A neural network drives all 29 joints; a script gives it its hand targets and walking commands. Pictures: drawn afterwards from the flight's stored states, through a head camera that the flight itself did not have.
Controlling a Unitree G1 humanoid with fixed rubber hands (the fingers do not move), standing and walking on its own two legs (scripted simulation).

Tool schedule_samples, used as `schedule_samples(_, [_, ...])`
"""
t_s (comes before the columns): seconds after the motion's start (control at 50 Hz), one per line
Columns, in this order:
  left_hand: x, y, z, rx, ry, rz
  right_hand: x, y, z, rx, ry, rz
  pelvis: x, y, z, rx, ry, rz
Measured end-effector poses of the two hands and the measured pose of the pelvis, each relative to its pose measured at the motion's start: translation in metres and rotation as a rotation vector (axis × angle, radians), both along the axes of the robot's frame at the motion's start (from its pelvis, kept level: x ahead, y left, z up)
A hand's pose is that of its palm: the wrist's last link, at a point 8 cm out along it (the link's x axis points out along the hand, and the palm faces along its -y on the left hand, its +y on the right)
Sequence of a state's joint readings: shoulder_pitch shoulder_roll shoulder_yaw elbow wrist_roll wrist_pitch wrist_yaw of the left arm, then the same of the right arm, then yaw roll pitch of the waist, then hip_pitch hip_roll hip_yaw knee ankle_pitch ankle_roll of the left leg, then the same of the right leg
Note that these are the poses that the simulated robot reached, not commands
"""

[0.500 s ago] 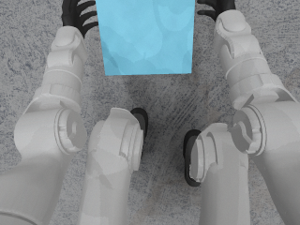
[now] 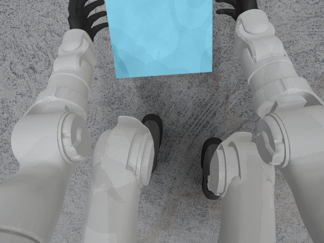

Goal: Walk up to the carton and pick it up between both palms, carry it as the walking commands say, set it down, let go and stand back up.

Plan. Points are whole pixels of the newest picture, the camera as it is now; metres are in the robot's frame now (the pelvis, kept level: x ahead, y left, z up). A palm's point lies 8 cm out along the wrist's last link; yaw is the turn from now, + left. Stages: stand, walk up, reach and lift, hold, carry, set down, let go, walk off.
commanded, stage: set down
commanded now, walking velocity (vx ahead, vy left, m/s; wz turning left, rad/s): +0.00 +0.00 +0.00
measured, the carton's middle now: (161, 15) +0.54 +0.12 -0.29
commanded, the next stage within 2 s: let go in 1.96 s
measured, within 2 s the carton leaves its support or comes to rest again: rests again in 0.02 s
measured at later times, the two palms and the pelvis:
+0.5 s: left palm (70, 43) +0.45 +0.30 -0.20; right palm (258, 23) +0.53 -0.08 -0.20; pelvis -0.02 +0.01 -0.01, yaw -1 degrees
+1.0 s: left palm (16, 25) +0.45 +0.32 -0.08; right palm out of the picture +0.55 -0.06 -0.07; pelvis -0.02 +0.01 +0.07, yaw +0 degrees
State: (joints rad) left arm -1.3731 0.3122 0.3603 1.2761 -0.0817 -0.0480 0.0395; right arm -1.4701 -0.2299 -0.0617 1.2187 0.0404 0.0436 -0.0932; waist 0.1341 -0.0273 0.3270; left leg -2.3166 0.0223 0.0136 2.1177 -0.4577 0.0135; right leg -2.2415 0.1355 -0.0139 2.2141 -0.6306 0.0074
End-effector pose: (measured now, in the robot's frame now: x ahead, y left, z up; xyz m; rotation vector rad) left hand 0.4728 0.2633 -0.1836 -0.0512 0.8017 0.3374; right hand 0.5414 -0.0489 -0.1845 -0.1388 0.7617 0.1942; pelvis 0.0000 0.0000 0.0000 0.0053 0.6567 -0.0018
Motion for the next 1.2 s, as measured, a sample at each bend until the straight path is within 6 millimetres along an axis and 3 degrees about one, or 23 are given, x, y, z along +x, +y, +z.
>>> schedule_samples(0.08, [-0.015, -0.001, -0.014, -0.007, 0.052, 0.001, -0.014, -0.003, -0.016, -0.005, 0.034, -0.004, -0.003, 0.003, -0.001, 0.000, -0.009, -0.004])
schedule_samples(0.16, [-0.025, 0.013, -0.020, 0.011, 0.069, 0.030, -0.019, -0.007, -0.027, -0.013, 0.035, 0.001, -0.007, 0.004, -0.004, 0.003, -0.032, -0.012])
schedule_samples(0.26, [-0.026, 0.028, -0.019, 0.025, 0.037, 0.058, -0.009, -0.016, -0.022, -0.031, 0.000, -0.008, -0.012, 0.007, -0.010, 0.007, -0.070, -0.015])
schedule_samples(0.46, [-0.026, 0.033, -0.014, 0.020, 0.004, 0.055, -0.009, -0.034, -0.017, -0.042, -0.011, -0.044, -0.017, 0.010, -0.013, 0.001, -0.083, -0.014])
schedule_samples(0.62, [-0.025, 0.037, 0.000, 0.027, -0.052, 0.067, -0.009, -0.032, -0.007, -0.023, -0.043, -0.045, -0.018, 0.009, -0.004, -0.001, -0.066, -0.013])
schedule_samples(0.72, [-0.018, 0.037, 0.019, 0.009, -0.124, 0.069, 0.005, -0.030, 0.020, -0.031, -0.111, -0.054, -0.023, 0.005, 0.010, -0.003, -0.125, -0.006])
schedule_samples(0.86, [-0.023, 0.039, 0.056, 0.004, -0.129, 0.067, 0.008, -0.019, 0.062, -0.036, -0.102, -0.065, -0.023, 0.004, 0.035, -0.010, -0.148, 0.002])
schedule_samples(1.02, [-0.020, 0.052, 0.116, 0.020, -0.144, 0.067, 0.013, -0.015, 0.121, -0.045, -0.121, -0.071, -0.021, 0.006, 0.071, -0.021, -0.142, 0.012])
schedule_samples(1.2, [-0.017, 0.055, 0.186, 0.028, -0.140, 0.044, 0.015, -0.024, 0.189, -0.054, -0.116, -0.070, -0.002, 0.012, 0.105, -0.034, 0.005, 0.023])
